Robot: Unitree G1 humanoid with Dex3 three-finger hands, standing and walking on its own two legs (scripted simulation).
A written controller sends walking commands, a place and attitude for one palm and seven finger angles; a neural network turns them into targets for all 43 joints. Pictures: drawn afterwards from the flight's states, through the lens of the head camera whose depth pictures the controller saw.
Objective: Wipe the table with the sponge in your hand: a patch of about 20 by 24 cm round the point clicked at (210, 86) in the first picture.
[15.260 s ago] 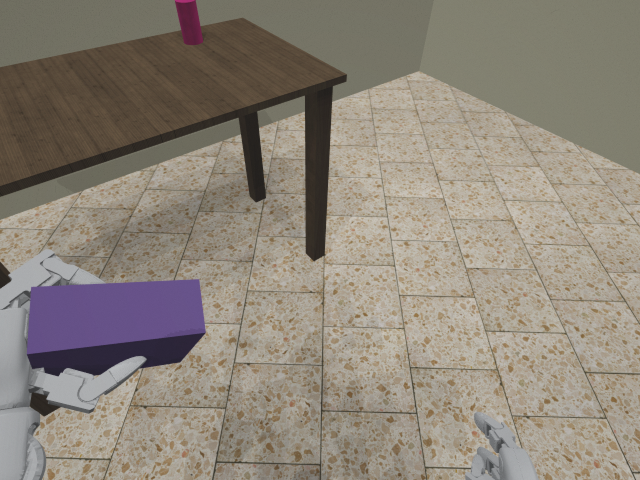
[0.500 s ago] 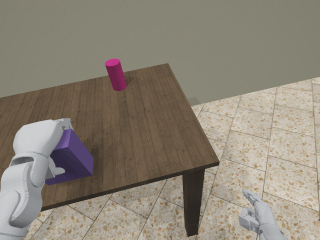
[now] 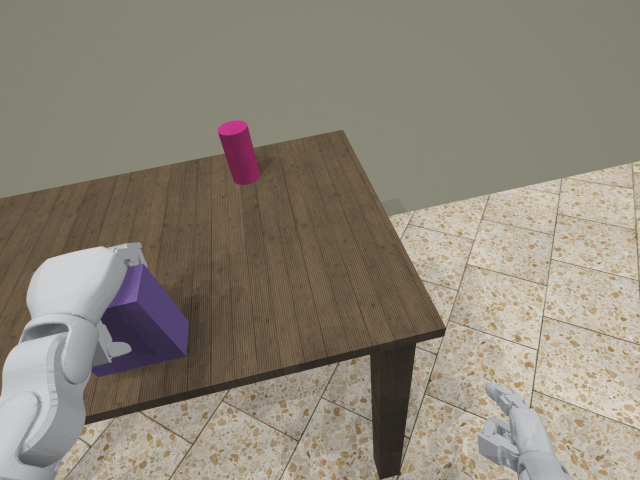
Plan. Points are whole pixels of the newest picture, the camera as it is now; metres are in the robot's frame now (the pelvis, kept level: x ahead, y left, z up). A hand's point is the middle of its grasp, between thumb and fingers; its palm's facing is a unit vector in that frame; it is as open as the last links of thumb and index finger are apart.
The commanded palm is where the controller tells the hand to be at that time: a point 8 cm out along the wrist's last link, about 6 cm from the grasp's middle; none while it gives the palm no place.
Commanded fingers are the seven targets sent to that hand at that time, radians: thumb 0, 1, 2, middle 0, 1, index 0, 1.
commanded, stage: move the sponge above the wiping area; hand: left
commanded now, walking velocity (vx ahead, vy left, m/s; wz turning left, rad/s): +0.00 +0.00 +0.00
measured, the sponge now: (129, 332) +0.24 +0.29 +0.08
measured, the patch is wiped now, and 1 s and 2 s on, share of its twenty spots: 0.00 0.00 0.00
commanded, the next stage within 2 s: lower the sponge onto the table in 0.66 s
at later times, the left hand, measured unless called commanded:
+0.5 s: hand (109, 305) +0.25 +0.29 +0.13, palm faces +0.01 -0.04 -1.00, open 9.6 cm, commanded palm +0.22 +0.30 +0.20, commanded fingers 0.00 0.10 1.30 -1.20 -1.60 -1.20 -1.60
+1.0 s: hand (105, 305) +0.25 +0.29 +0.14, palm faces +0.03 -0.04 -1.00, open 9.6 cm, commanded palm +0.22 +0.30 +0.21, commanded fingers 0.00 0.10 1.30 -1.20 -1.60 -1.20 -1.60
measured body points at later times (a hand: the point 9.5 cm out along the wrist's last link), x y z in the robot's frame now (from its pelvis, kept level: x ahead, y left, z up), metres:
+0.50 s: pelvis +0.00 +0.00 +0.00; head -0.01 -0.05 +0.45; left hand +0.24 +0.29 +0.19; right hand +0.23 -0.21 -0.09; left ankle +0.02 +0.13 -0.74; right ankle -0.01 -0.11 -0.74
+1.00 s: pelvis +0.00 +0.00 +0.00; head -0.01 -0.05 +0.45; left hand +0.24 +0.29 +0.19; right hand +0.24 -0.21 -0.09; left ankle +0.02 +0.13 -0.74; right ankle -0.01 -0.11 -0.74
